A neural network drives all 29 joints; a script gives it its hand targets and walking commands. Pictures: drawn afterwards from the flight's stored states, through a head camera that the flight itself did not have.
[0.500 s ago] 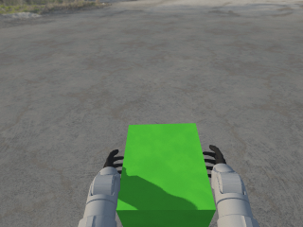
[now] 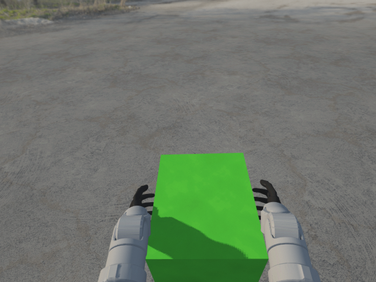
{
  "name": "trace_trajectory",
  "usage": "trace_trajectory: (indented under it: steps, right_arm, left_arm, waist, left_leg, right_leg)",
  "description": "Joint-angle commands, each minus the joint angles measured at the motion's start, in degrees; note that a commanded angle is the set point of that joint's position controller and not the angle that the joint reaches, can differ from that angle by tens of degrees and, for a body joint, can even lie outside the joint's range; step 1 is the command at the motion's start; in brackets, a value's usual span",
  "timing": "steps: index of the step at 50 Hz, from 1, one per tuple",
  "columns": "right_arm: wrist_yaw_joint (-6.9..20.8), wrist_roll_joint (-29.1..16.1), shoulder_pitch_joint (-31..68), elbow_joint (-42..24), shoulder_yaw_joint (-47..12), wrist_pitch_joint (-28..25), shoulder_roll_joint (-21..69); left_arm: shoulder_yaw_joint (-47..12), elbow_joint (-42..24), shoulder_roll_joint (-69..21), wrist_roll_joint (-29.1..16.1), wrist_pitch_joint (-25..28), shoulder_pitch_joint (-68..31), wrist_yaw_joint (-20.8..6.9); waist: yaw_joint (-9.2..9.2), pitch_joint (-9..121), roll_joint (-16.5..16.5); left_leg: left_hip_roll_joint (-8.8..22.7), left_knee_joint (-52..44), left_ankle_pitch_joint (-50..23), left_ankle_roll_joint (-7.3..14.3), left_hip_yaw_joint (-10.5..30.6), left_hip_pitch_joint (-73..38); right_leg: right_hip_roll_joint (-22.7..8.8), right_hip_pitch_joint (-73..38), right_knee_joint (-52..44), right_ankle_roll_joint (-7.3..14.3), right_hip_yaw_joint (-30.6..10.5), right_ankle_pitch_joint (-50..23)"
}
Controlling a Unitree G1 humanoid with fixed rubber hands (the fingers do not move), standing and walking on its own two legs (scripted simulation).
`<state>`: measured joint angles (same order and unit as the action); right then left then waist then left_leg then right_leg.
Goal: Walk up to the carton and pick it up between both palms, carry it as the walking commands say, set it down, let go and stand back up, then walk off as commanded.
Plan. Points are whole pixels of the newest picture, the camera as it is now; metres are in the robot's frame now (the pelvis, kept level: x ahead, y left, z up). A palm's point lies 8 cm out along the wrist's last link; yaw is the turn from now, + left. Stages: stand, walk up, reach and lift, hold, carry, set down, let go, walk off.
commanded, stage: hold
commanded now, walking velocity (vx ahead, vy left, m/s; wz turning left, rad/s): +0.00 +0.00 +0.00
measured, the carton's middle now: (203, 217) +0.33 -0.01 -0.04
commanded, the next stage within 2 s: carry in 0.42 s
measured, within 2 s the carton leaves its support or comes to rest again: neither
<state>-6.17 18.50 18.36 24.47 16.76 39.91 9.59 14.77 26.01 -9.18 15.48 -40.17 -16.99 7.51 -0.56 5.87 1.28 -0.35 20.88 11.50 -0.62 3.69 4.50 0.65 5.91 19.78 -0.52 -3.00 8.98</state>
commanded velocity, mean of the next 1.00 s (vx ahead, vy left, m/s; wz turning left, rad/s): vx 0.00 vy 0.00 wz -0.37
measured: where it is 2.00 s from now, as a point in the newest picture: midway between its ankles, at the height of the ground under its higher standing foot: outside the picture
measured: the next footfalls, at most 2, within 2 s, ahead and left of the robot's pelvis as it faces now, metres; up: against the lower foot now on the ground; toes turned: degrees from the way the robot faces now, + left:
right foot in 1.22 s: -0.11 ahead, -0.09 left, +0.00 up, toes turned -36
left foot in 1.56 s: -0.02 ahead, +0.11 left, +0.00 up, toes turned -36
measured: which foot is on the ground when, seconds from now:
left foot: down 0.00-1.00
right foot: down 0.00-0.88, up 0.90-1.00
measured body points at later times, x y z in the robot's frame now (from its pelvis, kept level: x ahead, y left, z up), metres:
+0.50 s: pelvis +0.00 +0.00 -0.01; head -0.05 -0.01 +0.44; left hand +0.30 +0.15 +0.03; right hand +0.30 -0.16 +0.04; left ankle +0.01 +0.13 -0.75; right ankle +0.03 -0.13 -0.75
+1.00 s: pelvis -0.07 +0.03 -0.02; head -0.04 +0.04 +0.43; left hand +0.29 +0.08 +0.07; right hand +0.20 -0.21 +0.08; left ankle -0.01 +0.11 -0.75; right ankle -0.04 -0.09 -0.69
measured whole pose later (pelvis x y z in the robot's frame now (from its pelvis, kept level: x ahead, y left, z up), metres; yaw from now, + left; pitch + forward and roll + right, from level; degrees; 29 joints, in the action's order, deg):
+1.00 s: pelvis -0.07 +0.03 -0.02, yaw -19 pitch +3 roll -1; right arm -13.3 8.8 25.1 -8.6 14.8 63.1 12.1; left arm 11.6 -9.1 -8.3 6.1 -65.8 -22.9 13.7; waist 1.0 1.6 -0.5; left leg 3.5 38.2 17.8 2.8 -7.8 23.6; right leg 1.4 37.4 58.1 -2.3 2.6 23.0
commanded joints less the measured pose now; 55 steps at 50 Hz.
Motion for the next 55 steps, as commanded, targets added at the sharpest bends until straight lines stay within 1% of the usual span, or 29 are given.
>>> trace_trajectory:
  steps: [1,5,9,12,16,20,21,23,24,27,29,30,31,33,34,35,36,39,41,42,43,44,45,46,47,49,52,54,55]
  right_arm:
    - [26.4,-16.9,31.0,-1.5,-30.4,-2.6,57.3]
    - [25.5,-17.8,30.9,-5.5,-33.3,-2.8,58.0]
    - [25.6,-17.8,29.5,-5.0,-32.7,-2.5,57.8]
    - [25.5,-18.0,29.1,-5.0,-33.0,-2.0,57.9]
    - [25.2,-18.5,28.0,-5.9,-34.4,-2.0,59.5]
    - [24.9,-18.7,27.8,-6.3,-34.8,-2.0,59.0]
    - [24.6,-20.8,35.5,-10.0,-38.7,-2.2,57.8]
    - [23.6,-21.8,31.8,-10.9,-39.4,-0.9,58.3]
    - [23.0,-21.9,31.5,-9.9,-38.8,-0.3,57.4]
    - [21.0,-25.0,31.0,-14.8,-41.3,2.9,58.4]
    - [19.6,-25.7,28.4,-19.2,-42.4,5.3,57.4]
    - [18.8,-28.0,31.7,-24.5,-44.2,6.4,58.3]
    - [18.2,-27.0,27.7,-23.3,-44.2,8.2,58.8]
    - [15.8,-30.6,30.5,-31.7,-48.4,11.5,60.3]
    - [14.4,-30.5,32.2,-33.6,-49.0,13.2,59.0]
    - [13.3,-30.7,33.5,-34.8,-49.2,14.8,58.4]
    - [12.3,-31.7,36.7,-35.9,-49.7,15.9,57.3]
    - [9.5,-33.5,39.0,-36.1,-49.8,19.0,56.3]
    - [8.3,-34.3,38.2,-35.8,-48.2,20.5,56.8]
    - [7.5,-34.1,38.3,-37.0,-47.7,21.0,55.8]
    - [7.1,-34.0,37.6,-36.2,-46.3,21.9,54.5]
    - [6.5,-32.6,37.1,-35.4,-43.9,22.5,50.8]
    - [6.0,-32.1,40.1,-34.9,-43.3,22.9,48.8]
    - [6.0,-32.0,36.6,-35.6,-43.0,23.5,50.0]
    - [5.5,-31.7,40.0,-36.0,-42.2,24.0,49.8]
    - [4.8,-30.6,39.1,-34.5,-40.6,24.8,50.3]
    - [4.7,-30.5,40.0,-36.5,-39.5,24.7,51.3]
    - [4.3,-29.5,36.7,-34.9,-38.7,25.3,50.8]
    - [4.0,-29.6,41.8,-35.8,-37.8,24.7,49.8]
  left_arm:
    - [-29.4,-7.2,-56.8,-15.8,4.3,-39.3,-26.5]
    - [-30.9,-9.4,-57.8,-17.3,4.3,-38.5,-26.4]
    - [-31.1,-10.7,-56.7,-16.7,3.9,-37.8,-26.2]
    - [-30.6,-9.9,-56.2,-16.0,3.3,-35.7,-26.0]
    - [-32.8,-15.7,-55.2,-17.8,4.0,-39.9,-25.9]
    - [-32.8,-12.4,-56.3,-17.5,3.3,-36.0,-26.0]
    - [-35.4,-13.8,-57.5,-19.9,3.6,-40.0,-25.8]
    - [-37.2,-16.2,-57.6,-22.1,2.2,-39.5,-25.0]
    - [-37.7,-15.8,-56.6,-22.5,1.5,-39.6,-24.6]
    - [-41.0,-23.3,-56.3,-25.7,-1.9,-40.5,-22.9]
    - [-44.1,-28.5,-57.2,-27.3,-4.8,-41.6,-21.8]
    - [-45.6,-32.4,-58.7,-29.1,-6.3,-42.7,-21.1]
    - [-46.4,-35.4,-57.1,-29.7,-7.5,-43.3,-20.9]
    - [-48.9,-41.1,-57.9,-33.3,-11.2,-43.2,-19.6]
    - [-48.6,-40.1,-57.5,-33.4,-12.7,-42.5,-18.7]
    - [-48.0,-41.4,-55.5,-33.0,-13.8,-43.5,-17.0]
    - [-48.9,-41.9,-55.5,-32.8,-14.9,-45.2,-15.1]
    - [-47.1,-43.7,-53.2,-31.5,-18.3,-45.6,-11.0]
    - [-46.1,-46.5,-52.4,-30.8,-19.4,-46.2,-9.1]
    - [-45.3,-46.8,-51.7,-30.6,-19.7,-45.8,-8.3]
    - [-45.0,-44.6,-51.1,-30.1,-20.8,-45.1,-7.4]
    - [-44.0,-42.7,-49.4,-29.1,-21.9,-43.1,-6.6]
    - [-43.1,-43.7,-49.1,-29.3,-22.1,-46.5,-5.9]
    - [-44.0,-45.3,-49.1,-29.4,-22.9,-47.1,-5.7]
    - [-43.6,-43.3,-49.3,-29.7,-23.3,-49.6,-5.5]
    - [-43.0,-40.5,-49.7,-30.5,-24.2,-48.9,-5.6]
    - [-44.3,-42.9,-51.8,-31.9,-24.2,-51.6,-5.5]
    - [-43.8,-43.3,-50.8,-32.2,-24.3,-51.6,-4.9]
    - [-43.9,-43.2,-51.0,-32.8,-24.0,-56.2,-4.5]
  waist:
    - [-0.11,12.5,-1.1]
    - [-0.16,17.1,-2.6]
    - [-0.26,15.5,0.3]
    - [0.21,13.3,-0.7]
    - [0.08,15.8,-1.1]
    - [-0.35,15.7,-1.4]
    - [0.24,13.1,-3.6]
    - [-0.16,18.1,-6.0]
    - [-0.02,18.9,-4.5]
    - [-0.46,18.9,-3.3]
    - [-1.24,20.9,7.0]
    - [-0.73,19.5,12.9]
    - [-0.17,20.5,11.0]
    - [1.19,20.8,5.6]
    - [2.0,18.5,-5.8]
    - [1.88,19.6,-21.4]
    - [2.01,21.1,-15.2]
    - [2.02,23.6,-8.2]
    - [1.77,26.3,-7.7]
    - [1.97,28.3,-10.8]
    - [1.07,26.5,-8.2]
    - [0.58,24.9,1.1]
    - [0.44,22.5,15.9]
    - [0.19,19.8,16.3]
    - [0.41,18.5,7.3]
    - [0.78,18.2,2.7]
    - [0.47,18.6,9.9]
    - [-0.1,20.8,9.5]
    - [-0.19,21.7,13.0]
  left_leg:
    - [-4.3,-4.5,-8.2,-0.1,-0.3,1.3]
    - [-4.7,-3.7,-12.3,0.1,-0.4,-1.1]
    - [-5.0,-4.1,-10.2,-0.2,-0.7,0.7]
    - [-5.1,-4.4,-8.0,0.2,-0.7,1.1]
    - [-5.2,-3.6,-10.5,0.1,-0.3,1.0]
    - [-5.3,-3.5,-9.1,0.2,-0.9,0.6]
    - [7.6,7.7,-9.3,-0.6,-2.3,3.7]
    - [7.6,12.1,-8.6,-0.2,-2.3,5.2]
    - [6.3,13.8,-6.2,0.4,-2.3,6.2]
    - [7.6,14.2,-8.2,2.7,-0.2,2.4]
    - [15.9,10.7,-19.3,5.9,7.3,-0.7]
    - [20.8,8.7,-23.6,9.4,10.2,-1.2]
    - [21.3,9.8,-22.5,9.4,7.3,1.7]
    - [16.7,13.3,-10.4,5.5,-0.8,14.1]
    - [10.7,22.9,1.2,1.8,-7.5,21.1]
    - [0.9,34.7,20.0,-2.5,-11.6,31.7]
    - [0.7,36.6,23.0,-2.4,-5.1,30.7]
    - [0.1,32.8,18.5,-1.4,-4.7,26.2]
    - [0.8,24.7,14.9,-1.0,-4.5,18.2]
    - [0.5,19.1,12.9,-0.5,-5.6,13.7]
    - [1.6,7.8,8.3,0.2,-6.2,6.6]
    - [10.4,0.9,8.4,2.2,3.3,1.9]
    - [26.1,-0.5,-1.9,8.6,18.0,-0.8]
    - [30.7,0.6,-10.8,12.5,17.9,2.2]
    - [27.4,1.4,-15.5,12.3,13.0,4.1]
    - [21.9,3.2,-16.8,10.2,3.1,4.0]
    - [20.3,5.7,-23.9,8.6,-2.8,-0.3]
    - [21.1,7.1,-27.8,8.3,-3.7,-3.7]
    - [20.3,8.3,-30.0,7.5,-5.4,-4.5]
  right_leg:
    - [4.6,-6.8,-1.6,0.5,0.5,-8.9]
    - [4.7,-9.0,-1.5,0.3,0.0,-13.5]
    - [4.5,-9.0,-1.6,0.3,-0.1,-12.2]
    - [4.2,-8.4,-2.0,0.0,0.0,-10.3]
    - [4.2,-9.7,-1.4,0.0,-0.5,-13.6]
    - [4.1,-9.3,-1.5,-0.1,-0.5,-12.4]
    - [-8.4,2.3,6.1,1.0,-0.1,-17.3]
    - [-9.0,4.5,10.5,1.8,-2.3,-22.5]
    - [-9.7,6.7,10.9,2.4,-4.4,-21.9]
    - [-7.8,17.6,16.3,2.4,-5.3,-18.2]
    - [-2.2,24.5,25.4,-0.4,0.3,-4.7]
    - [0.5,27.7,26.7,-0.7,3.9,12.6]
    - [-1.3,23.8,23.0,0.2,4.1,15.0]
    - [-1.1,11.3,16.1,2.2,3.3,8.9]
    - [-3.9,6.6,6.8,4.1,-4.7,6.3]
    - [-15.5,1.6,0.1,8.0,-25.9,-4.7]
    - [-16.8,1.6,2.5,10.5,-27.9,-12.6]
    - [-12.7,5.0,3.4,8.4,-21.1,-11.0]
    - [-9.4,8.8,6.4,6.3,-14.4,-12.8]
    - [-8.0,9.9,7.7,5.0,-12.4,-11.3]
    - [-5.8,14.9,10.1,2.7,-9.5,-7.9]
    - [-1.5,22.4,17.8,0.7,-4.4,5.5]
    - [4.8,34.5,31.9,-1.8,4.2,17.6]
    - [-0.8,36.9,41.2,-2.3,5.5,21.3]
    - [-1.8,33.8,45.6,-2.3,4.6,19.4]
    - [-2.7,31.7,44.4,-2.0,5.1,15.1]
    - [-0.7,30.1,37.3,-2.4,10.2,15.6]
    - [0.5,28.0,31.2,-2.3,11.8,15.7]
    - [0.7,26.4,28.0,-2.6,12.3,16.2]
